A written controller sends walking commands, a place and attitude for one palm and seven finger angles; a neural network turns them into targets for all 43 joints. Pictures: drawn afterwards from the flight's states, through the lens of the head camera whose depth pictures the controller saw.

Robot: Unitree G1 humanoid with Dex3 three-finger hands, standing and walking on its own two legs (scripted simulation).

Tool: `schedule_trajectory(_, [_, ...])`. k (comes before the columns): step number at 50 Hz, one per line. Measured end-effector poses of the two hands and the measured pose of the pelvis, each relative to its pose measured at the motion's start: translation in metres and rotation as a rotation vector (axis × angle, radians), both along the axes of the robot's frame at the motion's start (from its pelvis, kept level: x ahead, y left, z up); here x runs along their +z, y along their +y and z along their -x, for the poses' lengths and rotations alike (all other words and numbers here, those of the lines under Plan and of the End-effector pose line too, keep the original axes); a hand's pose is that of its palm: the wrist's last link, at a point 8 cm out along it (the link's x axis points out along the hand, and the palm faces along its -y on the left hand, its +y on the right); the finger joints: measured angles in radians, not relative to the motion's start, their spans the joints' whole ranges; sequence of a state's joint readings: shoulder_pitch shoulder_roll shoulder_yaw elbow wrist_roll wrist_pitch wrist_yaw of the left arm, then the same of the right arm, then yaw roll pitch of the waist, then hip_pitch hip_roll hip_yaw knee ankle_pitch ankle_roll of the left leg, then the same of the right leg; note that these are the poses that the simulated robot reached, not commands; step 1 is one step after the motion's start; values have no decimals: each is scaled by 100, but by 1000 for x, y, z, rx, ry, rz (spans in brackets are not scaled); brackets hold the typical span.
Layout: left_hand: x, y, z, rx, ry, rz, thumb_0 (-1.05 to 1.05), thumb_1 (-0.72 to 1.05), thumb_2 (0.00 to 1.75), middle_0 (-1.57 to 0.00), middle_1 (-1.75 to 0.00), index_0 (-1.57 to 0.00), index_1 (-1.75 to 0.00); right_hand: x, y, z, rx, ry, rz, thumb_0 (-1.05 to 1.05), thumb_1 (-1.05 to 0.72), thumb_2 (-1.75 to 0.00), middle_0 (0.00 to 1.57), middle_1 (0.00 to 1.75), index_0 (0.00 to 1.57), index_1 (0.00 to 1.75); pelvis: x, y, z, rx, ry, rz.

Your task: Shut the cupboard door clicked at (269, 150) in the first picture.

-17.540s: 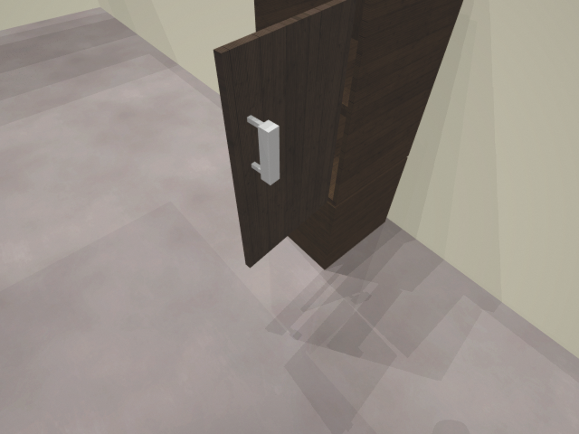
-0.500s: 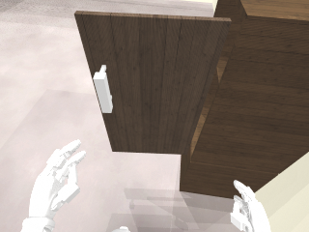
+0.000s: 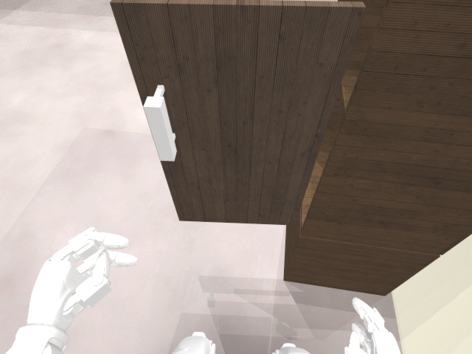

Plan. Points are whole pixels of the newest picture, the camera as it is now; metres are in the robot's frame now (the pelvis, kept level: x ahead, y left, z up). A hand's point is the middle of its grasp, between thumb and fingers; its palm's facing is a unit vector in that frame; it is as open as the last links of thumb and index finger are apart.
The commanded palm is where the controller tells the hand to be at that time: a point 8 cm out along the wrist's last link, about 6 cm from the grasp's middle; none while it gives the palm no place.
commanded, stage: raise the hand and make a fist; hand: left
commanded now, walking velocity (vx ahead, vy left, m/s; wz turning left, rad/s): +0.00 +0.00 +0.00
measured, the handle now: (164, 123) +0.48 +0.16 +0.13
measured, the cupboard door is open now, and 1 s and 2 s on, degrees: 96 96 96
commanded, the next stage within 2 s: bring the fist close to the handle in 1.12 s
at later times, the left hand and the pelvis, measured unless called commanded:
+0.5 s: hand (87, 259) +0.23 +0.22 +0.10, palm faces +0.01 -1.00 -0.04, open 3.1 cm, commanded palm +0.20 +0.27 +0.11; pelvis +0.01 +0.03 +0.02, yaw +1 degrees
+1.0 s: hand (97, 238) +0.25 +0.20 +0.13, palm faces +0.03 -1.00 -0.05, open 3.1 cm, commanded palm +0.22 +0.25 +0.13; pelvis +0.02 +0.01 +0.04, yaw +0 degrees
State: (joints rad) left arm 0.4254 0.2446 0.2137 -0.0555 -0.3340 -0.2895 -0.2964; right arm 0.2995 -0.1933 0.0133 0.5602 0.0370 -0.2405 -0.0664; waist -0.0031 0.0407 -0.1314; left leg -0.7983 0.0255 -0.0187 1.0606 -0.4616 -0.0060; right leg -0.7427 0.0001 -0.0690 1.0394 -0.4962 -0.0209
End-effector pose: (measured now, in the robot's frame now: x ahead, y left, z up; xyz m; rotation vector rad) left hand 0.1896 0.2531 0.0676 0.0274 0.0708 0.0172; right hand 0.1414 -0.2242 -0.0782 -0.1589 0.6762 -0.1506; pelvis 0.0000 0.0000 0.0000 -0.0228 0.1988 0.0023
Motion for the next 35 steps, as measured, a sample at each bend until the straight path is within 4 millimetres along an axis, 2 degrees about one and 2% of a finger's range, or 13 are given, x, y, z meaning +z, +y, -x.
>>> schedule_trajectory(5, [4, 7, 3, 10, -28, -5, 2, 90, 90, -85, -101, -85, -101, 5, -5, 5, 7, 20, 47, 2, -91, -90, 21, 30, 21, 30, 3, 10, -2, 2, -1, 5])
schedule_trajectory(10, [8, 10, 1, -9, -44, 1, 2, 90, 90, -94, -111, -94, -111, 18, -2, -9, 25, -19, 80, 2, -91, -90, 20, 30, 21, 30, 5, 19, -4, 7, -13, 13])
schedule_trajectory(18, [25, 16, -9, 2, -72, 0, 2, 90, 90, -109, -127, -109, -127, 44, 24, -43, 80, -124, 58, 2, -91, -90, 20, 30, 21, 30, 14, 27, -9, 13, -44, 21])
schedule_trajectory(23, [34, 18, -16, -2, -62, -8, 2, 90, 90, -118, -137, -118, -137, 53, 40, -55, 118, -157, 27, 2, -91, -90, 20, 30, 21, 30, 20, 30, -13, 16, -61, 23])
schedule_trajectory(29, [46, 20, -24, 2, -64, -17, 2, 90, 90, -126, -145, -125, -145, 54, 47, -56, 137, -144, 5, 2, -91, -90, 21, 30, 21, 30, 26, 30, -17, 17, -77, 20])
schedule_trajectory(35, [58, 20, -33, 3, -76, -32, 2, 90, 90, -129, -149, -129, -148, 50, 40, -48, 124, -105, 3, 2, -91, -90, 21, 30, 21, 30, 31, 28, -20, 17, -89, 14])
